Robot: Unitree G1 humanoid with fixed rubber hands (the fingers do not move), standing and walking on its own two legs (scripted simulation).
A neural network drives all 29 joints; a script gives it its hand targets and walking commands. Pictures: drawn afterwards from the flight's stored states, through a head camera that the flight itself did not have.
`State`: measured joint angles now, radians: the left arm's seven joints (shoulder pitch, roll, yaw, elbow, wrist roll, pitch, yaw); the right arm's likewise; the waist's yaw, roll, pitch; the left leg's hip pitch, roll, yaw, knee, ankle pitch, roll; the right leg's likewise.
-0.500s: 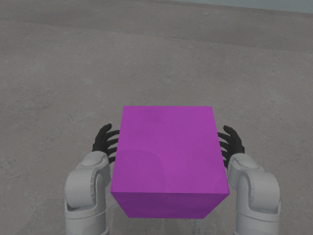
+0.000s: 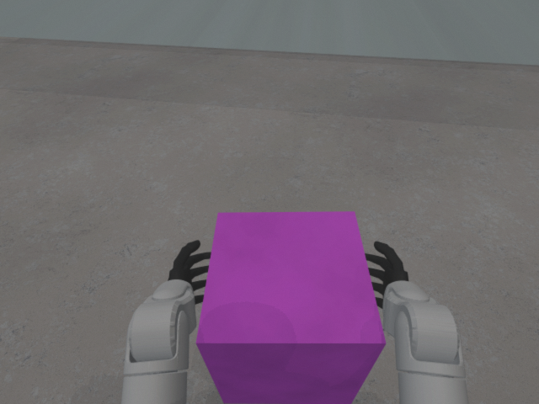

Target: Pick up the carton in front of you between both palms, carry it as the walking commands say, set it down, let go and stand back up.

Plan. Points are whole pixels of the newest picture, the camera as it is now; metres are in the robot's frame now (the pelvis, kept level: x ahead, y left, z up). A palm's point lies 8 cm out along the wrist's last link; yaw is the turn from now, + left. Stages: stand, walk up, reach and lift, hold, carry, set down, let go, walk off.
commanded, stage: carry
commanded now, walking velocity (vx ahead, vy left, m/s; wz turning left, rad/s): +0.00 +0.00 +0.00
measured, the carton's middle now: (286, 311) +0.28 +0.00 -0.01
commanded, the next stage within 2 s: hold in 1.52 s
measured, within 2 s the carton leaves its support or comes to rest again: neither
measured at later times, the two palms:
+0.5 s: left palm (182, 301) +0.27 +0.15 +0.05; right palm (390, 303) +0.27 -0.15 +0.04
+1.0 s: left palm (174, 313) +0.24 +0.16 +0.05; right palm (389, 316) +0.25 -0.14 +0.05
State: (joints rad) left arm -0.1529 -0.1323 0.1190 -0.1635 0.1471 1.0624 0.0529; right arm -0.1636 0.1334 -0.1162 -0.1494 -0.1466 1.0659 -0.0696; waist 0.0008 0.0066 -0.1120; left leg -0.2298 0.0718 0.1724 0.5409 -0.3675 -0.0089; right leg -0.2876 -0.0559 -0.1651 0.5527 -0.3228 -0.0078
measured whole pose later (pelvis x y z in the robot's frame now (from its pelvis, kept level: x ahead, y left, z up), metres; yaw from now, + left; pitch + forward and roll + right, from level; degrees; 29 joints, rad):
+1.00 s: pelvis -0.05 +0.01 +0.00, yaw +0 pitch +2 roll +0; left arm -0.24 -0.15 0.20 0.18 0.25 0.74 0.01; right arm -0.25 0.15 -0.20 0.19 -0.24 0.74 -0.02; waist 0.00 0.00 -0.10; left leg -0.26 0.05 0.18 0.51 -0.29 0.02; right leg -0.30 -0.07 -0.16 0.50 -0.23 0.00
